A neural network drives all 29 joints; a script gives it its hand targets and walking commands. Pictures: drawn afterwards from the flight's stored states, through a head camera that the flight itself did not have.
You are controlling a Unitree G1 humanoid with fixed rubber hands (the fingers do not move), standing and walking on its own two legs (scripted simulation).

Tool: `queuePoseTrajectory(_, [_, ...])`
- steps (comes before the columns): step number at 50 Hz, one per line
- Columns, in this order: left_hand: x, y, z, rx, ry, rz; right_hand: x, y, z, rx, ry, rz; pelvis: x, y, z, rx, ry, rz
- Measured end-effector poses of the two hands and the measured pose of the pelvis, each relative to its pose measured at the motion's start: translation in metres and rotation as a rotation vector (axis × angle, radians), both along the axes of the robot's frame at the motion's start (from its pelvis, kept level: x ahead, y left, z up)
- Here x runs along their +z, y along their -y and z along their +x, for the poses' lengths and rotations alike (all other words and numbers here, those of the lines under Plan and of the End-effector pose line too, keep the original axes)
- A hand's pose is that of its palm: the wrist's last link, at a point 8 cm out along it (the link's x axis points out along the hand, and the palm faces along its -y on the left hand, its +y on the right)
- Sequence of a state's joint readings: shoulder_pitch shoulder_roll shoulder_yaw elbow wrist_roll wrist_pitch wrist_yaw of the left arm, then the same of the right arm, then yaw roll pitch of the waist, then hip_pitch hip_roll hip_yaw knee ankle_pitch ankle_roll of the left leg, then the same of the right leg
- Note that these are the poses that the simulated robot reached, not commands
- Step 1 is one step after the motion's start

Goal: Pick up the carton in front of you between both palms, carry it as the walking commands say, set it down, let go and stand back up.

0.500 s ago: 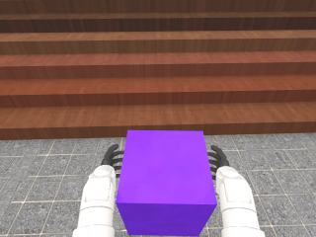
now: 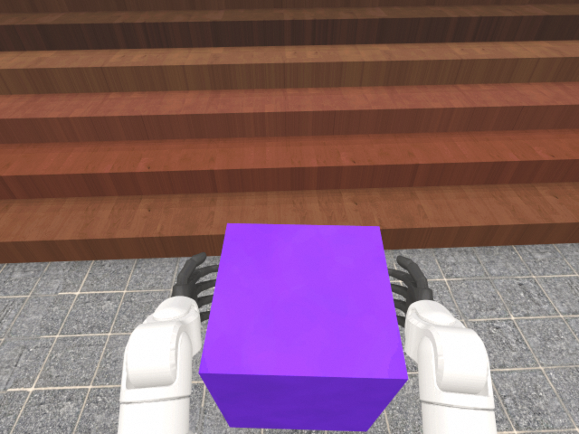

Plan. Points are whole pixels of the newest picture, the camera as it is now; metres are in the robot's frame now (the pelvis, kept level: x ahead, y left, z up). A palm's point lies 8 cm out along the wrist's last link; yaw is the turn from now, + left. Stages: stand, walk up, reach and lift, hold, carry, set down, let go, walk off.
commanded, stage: carry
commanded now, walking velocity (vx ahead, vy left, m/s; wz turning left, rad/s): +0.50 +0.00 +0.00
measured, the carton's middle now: (300, 332) +0.29 +0.00 +0.01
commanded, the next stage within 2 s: none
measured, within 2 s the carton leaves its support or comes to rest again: neither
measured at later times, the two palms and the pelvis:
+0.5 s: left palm (195, 177) +0.55 +0.19 +0.10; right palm (359, 180) +0.54 -0.11 +0.10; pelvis +0.27 +0.05 +0.01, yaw +0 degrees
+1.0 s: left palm (218, 80) +0.89 +0.19 +0.15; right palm (338, 78) +0.91 -0.10 +0.14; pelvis +0.61 +0.02 +0.01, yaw +3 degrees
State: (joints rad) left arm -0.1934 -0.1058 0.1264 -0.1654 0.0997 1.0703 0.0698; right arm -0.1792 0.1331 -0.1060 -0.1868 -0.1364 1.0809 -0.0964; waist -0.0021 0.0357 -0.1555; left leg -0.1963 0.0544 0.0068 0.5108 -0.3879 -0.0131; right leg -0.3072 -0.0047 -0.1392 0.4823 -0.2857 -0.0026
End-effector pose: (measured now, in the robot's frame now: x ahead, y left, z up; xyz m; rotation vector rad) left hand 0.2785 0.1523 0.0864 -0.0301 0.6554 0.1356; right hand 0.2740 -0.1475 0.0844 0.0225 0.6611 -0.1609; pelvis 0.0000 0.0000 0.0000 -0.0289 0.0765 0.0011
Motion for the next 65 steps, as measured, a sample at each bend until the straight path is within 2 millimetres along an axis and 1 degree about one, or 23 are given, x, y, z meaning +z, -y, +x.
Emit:
queuePoseTrajectory(2, [0.0,0.004,0.014,0.017,0.002,-0.02,0.0,0.004,0.015,-0.005,0.002,0.011,-0.002,0.001,0.018,0.03,-0.01,-0.005])
queuePoseTrajectory(4, [-0.002,0.002,0.025,0.022,-0.024,-0.009,0.001,0.002,0.031,0.0,-0.024,0.019,0.001,0.0,0.037,0.047,-0.022,0.01])
queuePoseTrajectory(7, [-0.001,-0.01,0.043,0.051,-0.058,-0.014,0.004,-0.01,0.059,0.022,-0.058,0.022,0.007,-0.005,0.066,0.048,-0.033,0.034])
queuePoseTrajectory(10, [0.004,-0.027,0.071,0.082,-0.046,-0.023,0.01,-0.027,0.095,0.05,-0.046,0.019,0.007,-0.015,0.097,0.042,-0.03,0.043])
queuePoseTrajectory(14, [0.004,-0.048,0.124,0.091,0.011,-0.039,0.011,-0.048,0.147,0.053,0.011,0.015,-0.01,-0.034,0.145,0.013,-0.005,0.05])
queuePoseTrajectory(15, [0.003,-0.051,0.138,0.084,0.004,-0.039,0.009,-0.051,0.159,0.047,0.005,0.013,-0.011,-0.038,0.156,0.005,-0.004,0.052])
queuePoseTrajectory(19, [0.005,-0.05,0.19,0.046,-0.065,-0.045,0.007,-0.05,0.195,-0.006,-0.063,0.023,0.0,-0.05,0.198,-0.014,-0.014,0.03])
queuePoseTrajectory(24, [0.011,-0.042,0.258,-0.009,-0.076,-0.039,0.015,-0.042,0.248,-0.058,-0.073,0.025,0.013,-0.054,0.257,-0.005,-0.022,0.002])
queuePoseTrajectory(27, [0.01,-0.038,0.298,-0.016,-0.058,-0.032,0.016,-0.038,0.289,-0.058,-0.056,0.02,0.012,-0.05,0.297,0.002,-0.021,-0.003])
queuePoseTrajectory(29, [0.006,-0.036,0.324,-0.01,-0.051,-0.026,0.013,-0.036,0.319,-0.048,-0.049,0.016,0.008,-0.046,0.327,0.004,-0.017,-0.001])
queuePoseTrajectory(32, [-0.004,-0.032,0.366,0.007,-0.047,-0.015,0.001,-0.032,0.367,-0.024,-0.046,0.02,-0.003,-0.037,0.375,0.014,-0.005,0.004])
queuePoseTrajectory(35, [-0.015,-0.029,0.409,0.038,-0.034,0.002,-0.015,-0.029,0.42,0.007,-0.034,0.036,-0.019,-0.027,0.425,0.037,0.019,-0.002])
queuePoseTrajectory(37, [-0.017,-0.029,0.434,0.064,-0.048,0.003,-0.018,-0.029,0.452,0.027,-0.049,0.046,-0.018,-0.021,0.45,0.052,0.019,-0.003])
queuePoseTrajectory(40, [-0.008,-0.032,0.465,0.108,-0.058,-0.011,-0.009,-0.033,0.494,0.059,-0.059,0.048,-0.007,-0.015,0.482,0.071,0.009,0.013])
queuePoseTrajectory(45, [0.026,-0.038,0.527,0.149,0.012,-0.019,0.023,-0.04,0.565,0.087,0.009,0.063,0.011,-0.013,0.541,0.072,-0.007,0.042])
queuePoseTrajectory(48, [0.048,-0.041,0.573,0.149,0.072,-0.029,0.043,-0.042,0.608,0.073,0.068,0.078,0.014,-0.018,0.579,0.063,-0.011,0.05])
queuePoseTrajectory(50, [0.06,-0.042,0.608,0.133,0.108,-0.029,0.055,-0.043,0.639,0.062,0.105,0.077,0.013,-0.023,0.606,0.056,-0.009,0.048])
queuePoseTrajectory(52, [0.07,-0.046,0.646,0.107,0.133,-0.016,0.066,-0.046,0.673,0.059,0.132,0.059,0.01,-0.029,0.634,0.05,-0.005,0.041])
queuePoseTrajectory(55, [0.077,-0.054,0.71,0.066,0.139,0.014,0.077,-0.054,0.731,0.062,0.141,0.011,0.0,-0.041,0.677,0.039,0.004,0.025])
queuePoseTrajectory(58, [0.077,-0.066,0.778,0.023,0.127,0.029,0.082,-0.065,0.793,0.062,0.129,-0.036,-0.017,-0.056,0.724,0.024,0.016,0.016])
queuePoseTrajectory(60, [0.072,-0.072,0.823,-0.009,0.097,0.028,0.081,-0.071,0.831,0.054,0.097,-0.065,-0.025,-0.064,0.749,0.02,0.018,0.031])
queuePoseTrajectory(62, [0.065,-0.074,0.862,-0.031,0.032,0.023,0.075,-0.074,0.864,0.041,0.03,-0.08,-0.022,-0.07,0.768,0.016,0.008,0.03])
queuePoseTrajectory(65, [0.058,-0.075,0.912,-0.041,-0.06,0.008,0.064,-0.074,0.906,0.016,-0.062,-0.063,-0.012,-0.079,0.797,0.013,-0.011,0.024])
